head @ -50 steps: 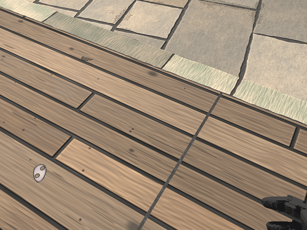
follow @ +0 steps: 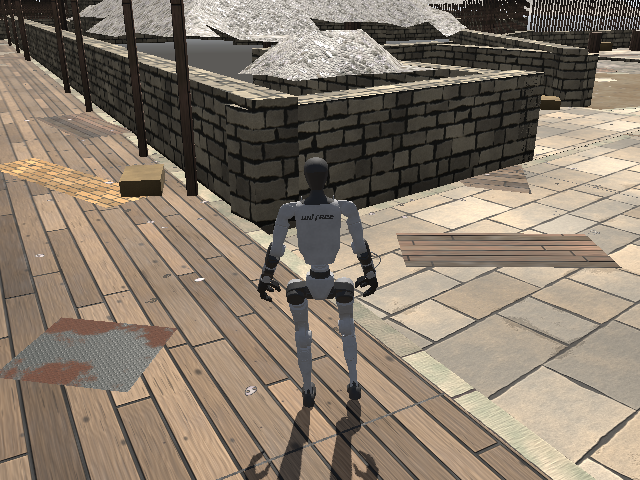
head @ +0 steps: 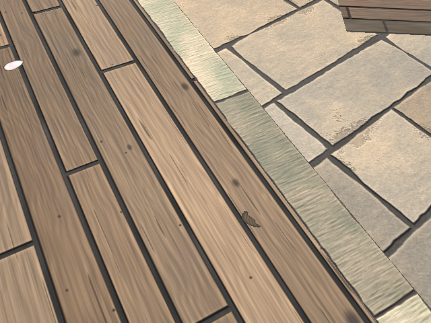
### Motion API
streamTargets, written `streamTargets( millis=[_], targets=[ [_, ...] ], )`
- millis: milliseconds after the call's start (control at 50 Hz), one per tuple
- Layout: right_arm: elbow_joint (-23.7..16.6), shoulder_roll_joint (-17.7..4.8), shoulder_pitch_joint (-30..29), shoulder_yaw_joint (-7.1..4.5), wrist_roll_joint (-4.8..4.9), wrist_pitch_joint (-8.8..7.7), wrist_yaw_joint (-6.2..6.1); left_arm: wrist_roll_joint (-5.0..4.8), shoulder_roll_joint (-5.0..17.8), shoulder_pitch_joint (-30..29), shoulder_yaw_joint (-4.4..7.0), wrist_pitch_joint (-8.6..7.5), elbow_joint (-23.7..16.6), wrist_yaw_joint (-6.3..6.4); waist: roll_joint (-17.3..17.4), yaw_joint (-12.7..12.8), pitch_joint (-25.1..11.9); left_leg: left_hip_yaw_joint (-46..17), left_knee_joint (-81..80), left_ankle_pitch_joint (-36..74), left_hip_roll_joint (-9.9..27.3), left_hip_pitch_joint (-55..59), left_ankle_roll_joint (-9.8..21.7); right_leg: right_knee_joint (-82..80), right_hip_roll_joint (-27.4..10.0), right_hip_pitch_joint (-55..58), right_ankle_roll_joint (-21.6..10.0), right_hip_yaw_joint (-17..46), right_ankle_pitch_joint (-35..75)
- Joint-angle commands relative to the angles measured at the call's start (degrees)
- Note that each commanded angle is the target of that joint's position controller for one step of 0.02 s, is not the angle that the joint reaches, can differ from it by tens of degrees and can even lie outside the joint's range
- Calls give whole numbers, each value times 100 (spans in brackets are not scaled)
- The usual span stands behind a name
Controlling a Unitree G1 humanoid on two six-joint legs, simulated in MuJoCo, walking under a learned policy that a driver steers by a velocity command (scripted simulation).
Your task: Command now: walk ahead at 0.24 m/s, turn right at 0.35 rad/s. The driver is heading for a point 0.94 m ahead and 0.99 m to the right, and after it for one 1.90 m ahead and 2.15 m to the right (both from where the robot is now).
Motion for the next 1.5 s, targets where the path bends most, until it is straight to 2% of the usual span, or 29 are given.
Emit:
streamTargets(
  millis=[20,220,300,320,340,360,380,420,520,640,660,700,720,740,760,800,820,900,1000,1080,1180,1320,1340,1380,1400,1420,1440,1460,1500],
  targets=[
    [-280,-727,-316,-246,-43,-114,-139,21,298,867,162,172,-150,18,623,337,-877,-652,-805,4405,1791,431,849,-197,-189,85,78,-74,685],
    [-193,-1071,-336,-382,89,373,-478,97,353,-464,228,303,-1011,-408,536,-137,-611,420,-271,3205,1956,1602,434,-2612,-103,-360,-291,-735,1868],
    [-358,-1100,-502,-458,209,547,-559,82,563,372,387,272,-1003,-492,578,289,-936,742,1492,4405,1805,1594,24,-3507,468,743,-797,-1134,1504],
    [-399,-1080,-428,-458,195,530,-545,126,877,1015,527,235,-904,-384,113,628,-1210,809,2704,3578,1414,808,-320,-4081,383,1929,-1139,-542,3129],
    [-646,-617,-236,-341,-127,471,-451,175,1644,1027,703,234,-975,-242,-1509,213,-1491,800,4406,-1444,393,-1148,-800,-3809,-873,3359,-1978,1515,6409],
    [-772,-725,-219,-304,-103,374,-323,380,1572,893,662,224,-1252,-238,-1538,273,-2635,-646,5894,-3046,-377,-2278,-976,-4279,-1680,4405,-3083,3595,5600],
    [-724,-1005,-371,-372,42,291,-220,307,1357,515,631,232,-1427,-240,-717,359,-2576,-1280,5979,-2705,19,-2400,-866,-4436,-1565,4197,-2809,3173,4814],
    [-764,-878,-718,-377,37,290,-246,23,920,-57,536,320,-1536,-131,325,37,-1435,-1192,5130,-2020,326,-2484,-862,-4578,-944,2936,-2175,2236,3675],
    [-650,-491,-671,-303,130,366,-263,104,1014,-226,636,552,-1695,67,-142,-127,-1334,-954,2502,-1510,72,-1131,-1095,-4571,-279,1792,-1712,1844,3408],
    [-576,-692,-545,-425,165,348,-213,66,1017,-401,681,700,-1815,102,-802,-15,-1335,-1021,1130,-771,-13,-301,-968,-4452,-34,1415,-1251,2384,1822],
    [-262,-618,805,-312,-179,309,-138,773,727,63,460,219,-1797,-240,-353,-255,-1194,-706,1242,-482,119,442,-898,-4717,-306,703,-1577,2637,1409],
    [-324,-844,829,-436,0,249,-85,596,501,-39,374,-109,-1663,-444,-237,-477,-868,-853,588,-164,461,1605,-373,-4380,193,-248,-1285,2746,682],
    [-362,-1052,893,-495,26,196,-98,523,158,246,263,-114,-1633,-480,339,-401,-969,-1734,-70,259,1294,2038,535,-3519,834,-415,-821,2211,-295],
    [-538,-1583,621,-628,-79,41,-178,588,111,316,243,-81,-1910,-494,1619,-90,-944,-4333,-809,420,3036,2236,2113,-2009,1711,-1651,19,1089,-1061],
    [-712,-1228,80,-533,-134,-111,-250,546,648,302,358,4,-1542,-457,686,-34,-771,-4041,-1123,-197,2872,1723,1678,-866,982,-1475,107,1097,-435],
    [-1086,-641,-1160,-369,122,-196,-263,552,949,506,491,49,-1215,-310,1004,369,-661,-2370,-1353,-988,2059,794,737,329,803,-809,154,601,201],
    [-1117,-503,-1169,-306,187,-210,-325,653,764,448,442,33,-1251,-282,952,332,-662,-1859,-1387,-855,1819,741,581,550,735,-711,113,467,330],
    [-1305,-866,-653,-409,-48,-186,-565,383,387,-1,183,-20,-1362,-564,476,-189,-579,-611,-1429,196,1708,1135,769,946,300,-707,229,-96,613],
    [-908,-1156,884,-571,-180,-212,-576,419,171,-496,38,216,-1438,-738,647,-730,-512,-107,-1193,1942,2244,2676,1048,-1336,-327,-1017,367,-513,487],
    [-1034,-1366,685,-717,-360,-232,-502,494,298,-296,41,330,-1271,-860,829,-461,-593,446,-1036,3409,2538,2395,1110,-2230,-255,35,-1,-882,194],
    [-826,-879,1100,-548,-416,-182,-544,511,293,-596,116,332,-1027,-847,1016,-615,-117,142,-1965,-1138,3149,2897,891,-2381,-306,-428,-483,-537,202],
    [-92,-774,1848,-351,-405,-15,-337,597,-199,-1077,3,21,-736,-692,754,-643,188,940,-2158,-1319,2748,2955,648,-2708,127,-222,-766,-779,-342],
    [134,-1257,1687,-538,32,196,-148,444,350,-1609,168,340,-941,-638,1075,-664,464,1474,-1234,396,2236,2741,99,-2998,322,-370,-838,-1403,458],
    [289,-1156,1737,-442,194,277,-115,466,40,-386,129,403,-663,-557,1163,41,-347,1871,210,2806,2145,1681,-62,-3503,887,1820,-1005,-1773,762],
    [234,-1051,1486,-365,133,240,-125,471,314,945,276,392,-226,-486,791,739,-926,1996,1509,2938,1982,489,-166,-3474,1030,3678,-1158,-1473,635],
    [-109,-714,829,-249,-35,222,-81,436,1083,2246,513,381,118,-329,-719,1479,-1318,1795,3666,-781,1644,-1317,-355,-4186,-465,5051,-1273,507,-1075],
    [-675,-475,323,-237,-68,135,-64,276,1888,2212,610,334,-13,-193,-1593,1331,-1323,451,5214,-2897,846,-2864,-410,-5381,-1625,4968,-1499,3129,-2050],
    [-661,-609,-10,-267,84,119,-116,392,1529,1768,515,321,-44,-112,-196,1242,-524,-709,5555,-2062,734,-3447,-296,-5523,-1863,4335,-1381,2813,-952],
    [-250,-507,882,-273,186,87,-81,446,781,1185,301,218,53,-127,-44,395,12,-736,5130,-1066,1143,-2908,-189,-5391,-1354,3405,-1023,1056,440]
  ],
)
Velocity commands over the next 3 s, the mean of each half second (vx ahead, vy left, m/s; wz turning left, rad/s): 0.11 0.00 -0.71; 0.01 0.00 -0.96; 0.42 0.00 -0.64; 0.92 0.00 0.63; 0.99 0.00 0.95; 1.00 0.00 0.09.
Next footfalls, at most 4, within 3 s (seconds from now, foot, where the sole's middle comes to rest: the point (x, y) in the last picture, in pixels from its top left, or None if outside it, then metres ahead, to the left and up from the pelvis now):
0.32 right None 0.24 -0.15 -0.78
0.70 left None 0.35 0.06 -0.78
1.40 right None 0.16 -0.23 -0.78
1.86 left None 0.43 -0.55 -0.78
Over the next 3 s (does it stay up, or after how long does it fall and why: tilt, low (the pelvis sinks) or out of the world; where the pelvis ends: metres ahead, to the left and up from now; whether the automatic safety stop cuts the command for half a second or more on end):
stays up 1.06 -1.06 -0.13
